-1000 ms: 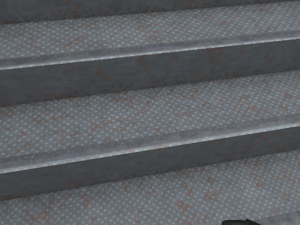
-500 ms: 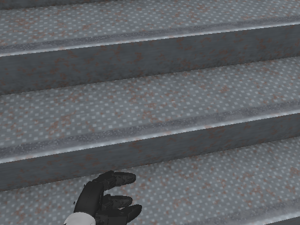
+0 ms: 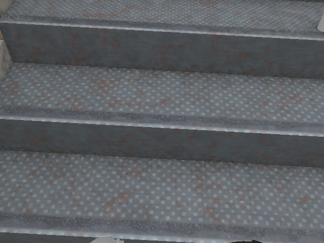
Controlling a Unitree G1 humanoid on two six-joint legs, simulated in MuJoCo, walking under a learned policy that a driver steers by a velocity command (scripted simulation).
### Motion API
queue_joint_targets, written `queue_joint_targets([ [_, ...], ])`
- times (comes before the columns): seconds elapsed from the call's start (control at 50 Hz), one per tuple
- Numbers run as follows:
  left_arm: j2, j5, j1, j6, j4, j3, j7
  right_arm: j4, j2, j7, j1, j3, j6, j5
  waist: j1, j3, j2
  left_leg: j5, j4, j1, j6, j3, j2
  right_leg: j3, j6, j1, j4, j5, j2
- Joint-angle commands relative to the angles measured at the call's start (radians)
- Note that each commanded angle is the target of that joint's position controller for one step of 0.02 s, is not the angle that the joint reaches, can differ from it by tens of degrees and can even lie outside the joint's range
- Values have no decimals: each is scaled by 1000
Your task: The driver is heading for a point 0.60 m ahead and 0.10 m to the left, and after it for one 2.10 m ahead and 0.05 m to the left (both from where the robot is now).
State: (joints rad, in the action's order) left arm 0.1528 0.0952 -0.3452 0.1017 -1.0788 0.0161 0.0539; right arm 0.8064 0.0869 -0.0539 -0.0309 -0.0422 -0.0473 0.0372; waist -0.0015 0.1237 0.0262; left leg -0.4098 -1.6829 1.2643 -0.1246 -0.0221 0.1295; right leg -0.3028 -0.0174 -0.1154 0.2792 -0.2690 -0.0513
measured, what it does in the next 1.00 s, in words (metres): climbs, turning left: left foot 0.17 m higher, then right foot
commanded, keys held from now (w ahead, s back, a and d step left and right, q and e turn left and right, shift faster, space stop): q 0.32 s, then no key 0.24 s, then w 0.44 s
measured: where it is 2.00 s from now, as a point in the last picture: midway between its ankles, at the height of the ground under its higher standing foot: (111, 199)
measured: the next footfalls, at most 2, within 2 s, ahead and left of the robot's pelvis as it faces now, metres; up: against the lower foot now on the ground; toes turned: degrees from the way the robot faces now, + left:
left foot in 0.06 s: +0.21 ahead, +0.15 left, +0.17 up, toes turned +9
right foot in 0.70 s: +0.20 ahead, -0.08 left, +0.17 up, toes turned +15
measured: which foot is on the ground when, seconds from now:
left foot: up 0.00-0.04, down 0.06-0.70, up 0.72-1.00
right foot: down 0.00-0.14, up 0.16-0.68, down 0.70-1.00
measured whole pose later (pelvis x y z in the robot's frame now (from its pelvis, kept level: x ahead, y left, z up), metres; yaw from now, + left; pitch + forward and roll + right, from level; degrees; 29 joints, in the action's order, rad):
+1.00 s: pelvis +0.21 +0.05 +0.17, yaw +18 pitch +4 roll +0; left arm 0.13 0.03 -0.51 0.11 -0.91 -0.02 -0.02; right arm 0.79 0.19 -0.08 0.09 0.03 0.05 0.03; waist 0.11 0.10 -0.01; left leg -0.19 -1.06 0.75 -0.04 -0.06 0.03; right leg -0.02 -0.03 -0.14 0.41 -0.35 -0.03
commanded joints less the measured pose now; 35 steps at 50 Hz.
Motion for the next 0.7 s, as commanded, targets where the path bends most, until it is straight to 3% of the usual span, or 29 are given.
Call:
queue_joint_targets([
  [0.02,173,-22,-64,12,65,-44,1,-104,27,-35,-197,-6,5,16,47,-70,66,-224,265,-93,18,-108,-11,118,-223,92,-141,472,-329],
  [0.04,186,-29,-35,23,97,-54,-9,-104,5,-41,-151,-14,22,10,13,-63,83,-136,302,-175,14,-70,-22,120,-198,164,-105,686,-355],
  [0.06,210,-45,-8,37,120,-69,-14,-85,4,-45,-88,-17,51,-6,-9,-24,50,16,400,-247,-5,-62,-48,81,-188,221,-32,965,-334],
  [0.08,215,-81,-29,44,134,-77,-10,-69,48,-38,-56,-3,73,-9,-31,31,59,156,506,-353,-37,-70,-98,29,-166,267,57,1161,-272],
  [0.1,171,-69,-169,51,140,-71,-21,-86,125,-13,-69,7,86,-50,25,143,-14,518,427,-582,-108,74,-92,17,-99,86,160,1199,-170],
  [0.12,205,-75,-124,53,167,-78,-23,-90,170,1,12,25,80,-31,-33,217,-28,561,550,-817,-128,165,-88,24,-53,-54,237,949,-99],
  [0.14,170,-76,-27,46,230,-74,-17,-79,248,24,89,48,72,5,-67,238,-112,419,742,-1004,-153,325,-36,76,-21,-267,328,579,-23],
  [0.16,155,-68,149,28,300,-80,-20,-52,310,39,273,74,68,39,-163,256,-224,132,1030,-1089,-178,662,73,205,19,-479,624,-33,50],
  [0.18,167,-89,185,13,329,-96,-22,-15,395,53,338,110,94,50,-182,302,-290,48,1166,-1082,-169,853,117,417,40,-584,1034,-71,65],
  [0.2,151,-91,122,4,291,-99,-11,-12,384,57,307,118,103,38,-161,262,-308,-70,1198,-942,-155,848,91,570,25,-619,1315,38,92],
  [0.22,83,-84,102,15,295,-87,-24,4,328,51,233,111,116,17,-94,150,-193,-233,1191,-848,-96,713,32,607,8,-669,1332,79,89],
  [0.24,71,-72,81,18,285,-69,-36,21,278,40,128,97,124,-14,-23,62,-137,-256,1171,-748,-90,672,3,573,-2,-721,1443,124,91],
  [0.26,81,-62,45,7,267,-65,-35,3,218,35,52,77,126,-18,23,66,-66,-237,1198,-690,-116,663,-13,566,-11,-725,1475,130,85],
  [0.28,98,-66,25,-8,257,-66,-41,-10,174,32,-12,63,125,-16,55,60,-14,-174,1217,-660,-119,616,-25,563,-9,-734,1473,150,73],
  [0.3,127,-79,15,-19,245,-73,-49,-36,175,33,-62,62,123,-11,76,64,5,-32,1227,-643,-95,566,-32,556,8,-742,1463,173,66],
  [0.32,168,-89,16,-27,238,-82,-55,-50,181,36,-65,60,121,6,72,101,14,76,1225,-659,-63,519,-34,558,39,-736,1413,225,55],
  [0.34,185,-76,71,-33,264,-88,-56,-41,200,37,-27,67,121,19,67,127,18,189,1207,-700,-62,445,-29,534,68,-760,1364,204,51],
  [0.36,200,-65,119,-35,284,-91,-63,-49,220,40,-11,76,130,13,61,117,-4,237,1203,-695,-61,378,-42,517,84,-755,1322,176,42],
  [0.38,204,-66,184,-34,310,-93,-68,-52,226,45,31,82,134,19,35,122,-14,172,1236,-719,-74,366,-30,501,106,-775,1300,120,31],
  [0.42,185,-54,221,-34,329,-89,-76,-64,235,31,89,97,141,-6,9,94,-88,119,1294,-807,-98,353,-14,462,121,-801,1224,-7,28],
  [0.46,199,-45,161,-20,289,-97,-69,-115,242,20,52,99,174,-30,34,23,-129,70,1332,-735,-92,331,-18,431,120,-700,1233,45,18],
  [0.52,211,-47,133,-18,287,-100,-39,-177,245,21,-7,95,174,-29,41,3,-122,40,1323,-689,-91,316,-30,400,148,-629,1305,67,36],
  [0.56,204,-53,137,-18,313,-92,-43,-226,224,21,-35,79,176,-48,44,-3,-101,62,1296,-783,-83,338,-14,394,173,-622,1105,62,6],
  [0.58,181,-46,106,-16,303,-87,-32,-210,212,18,12,70,181,-62,44,-5,-78,4,1273,-848,-58,358,-2,399,176,-618,925,30,-33],
  [0.62,146,-36,64,-13,289,-78,-1,-168,226,3,64,76,179,-81,24,-31,-117,-101,1246,-824,-25,333,-21,312,181,-454,626,-186,-14],
  [0.64,139,-37,50,-10,291,-75,22,-133,257,-7,106,87,167,-79,9,-50,-133,-177,1231,-806,-43,335,-29,255,179,-376,495,-237,23],
  [0.66,148,-55,29,-1,294,-79,33,-114,279,-19,111,95,151,-69,27,-65,-106,-265,1191,-765,-58,359,-14,226,157,-287,381,-173,38],
  [0.68,162,-50,25,8,306,-84,24,-107,284,-27,136,102,136,-61,25,-71,-108,-311,1168,-752,-83,388,-12,196,114,-261,301,-199,63],
  [0.7,176,-56,-35,22,304,-83,0,-98,243,-28,115,99,132,-45,55,-48,-86,-269,1016,-645,-61,383,-34,331,15,-164,284,-231,-14],
])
